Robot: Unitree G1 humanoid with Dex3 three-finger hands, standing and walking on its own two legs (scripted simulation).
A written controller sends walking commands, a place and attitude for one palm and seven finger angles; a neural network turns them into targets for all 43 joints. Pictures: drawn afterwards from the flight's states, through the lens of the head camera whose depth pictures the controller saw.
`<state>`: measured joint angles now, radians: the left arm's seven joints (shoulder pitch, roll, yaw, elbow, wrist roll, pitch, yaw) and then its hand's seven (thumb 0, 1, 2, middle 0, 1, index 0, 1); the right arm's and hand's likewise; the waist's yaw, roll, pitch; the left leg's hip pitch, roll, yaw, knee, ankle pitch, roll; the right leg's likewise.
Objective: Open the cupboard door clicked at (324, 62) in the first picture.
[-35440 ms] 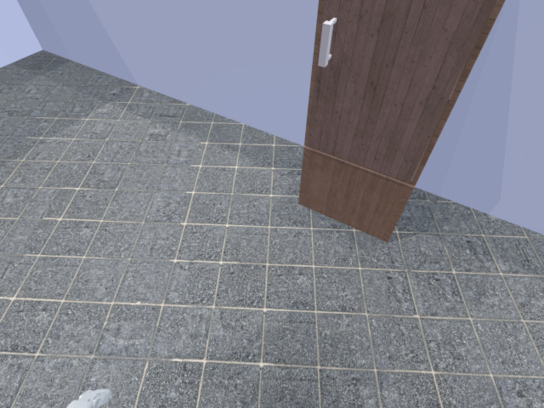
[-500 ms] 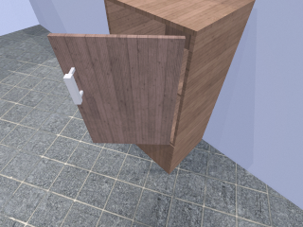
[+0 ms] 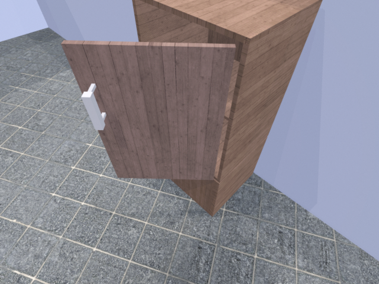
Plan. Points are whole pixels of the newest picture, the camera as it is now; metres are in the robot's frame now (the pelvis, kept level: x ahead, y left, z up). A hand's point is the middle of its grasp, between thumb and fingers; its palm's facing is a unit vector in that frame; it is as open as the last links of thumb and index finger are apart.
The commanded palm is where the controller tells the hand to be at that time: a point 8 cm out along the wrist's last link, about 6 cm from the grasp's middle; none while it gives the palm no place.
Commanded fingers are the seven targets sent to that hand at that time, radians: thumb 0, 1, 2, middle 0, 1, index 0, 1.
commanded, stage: look again from close up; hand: left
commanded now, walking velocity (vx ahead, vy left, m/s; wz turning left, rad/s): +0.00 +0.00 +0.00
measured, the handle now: (96, 107) +0.54 +0.30 +0.05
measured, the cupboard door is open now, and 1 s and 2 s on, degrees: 43 43 43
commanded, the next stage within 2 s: shuffle to correct the standing spot in 0.20 s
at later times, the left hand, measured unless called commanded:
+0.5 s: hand out of the picture +0.02 +0.21 -0.17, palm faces +0.03 -0.97 -0.25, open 7.4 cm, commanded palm none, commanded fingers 0.00 0.90 0.90 -0.20 -0.30 -0.20 -0.30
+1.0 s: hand out of the picture +0.01 +0.24 -0.18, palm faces +0.01 -0.98 -0.18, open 7.3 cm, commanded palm none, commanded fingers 0.00 0.90 0.90 -0.20 -0.30 -0.20 -0.30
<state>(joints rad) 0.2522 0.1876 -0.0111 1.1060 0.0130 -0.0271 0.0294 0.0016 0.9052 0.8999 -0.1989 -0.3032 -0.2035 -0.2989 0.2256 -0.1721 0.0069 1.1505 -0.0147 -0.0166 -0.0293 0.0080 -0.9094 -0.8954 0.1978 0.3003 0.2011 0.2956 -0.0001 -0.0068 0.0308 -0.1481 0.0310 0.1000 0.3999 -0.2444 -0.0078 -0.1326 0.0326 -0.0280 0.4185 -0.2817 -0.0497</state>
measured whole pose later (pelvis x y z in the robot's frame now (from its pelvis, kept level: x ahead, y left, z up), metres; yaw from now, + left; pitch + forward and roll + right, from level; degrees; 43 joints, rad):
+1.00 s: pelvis -0.01 +0.07 +0.00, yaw +0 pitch +0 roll +0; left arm 0.23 0.17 0.02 1.09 0.03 0.04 0.04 0.01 0.93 0.90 -0.20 -0.30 -0.20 -0.30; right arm 0.31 -0.09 0.00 1.13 -0.03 -0.03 -0.04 0.01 -0.92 -0.90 0.20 0.30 0.20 0.30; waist -0.02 -0.04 0.04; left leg -0.17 -0.05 0.14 0.37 -0.22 0.10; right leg -0.32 -0.06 -0.02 0.76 -0.42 0.01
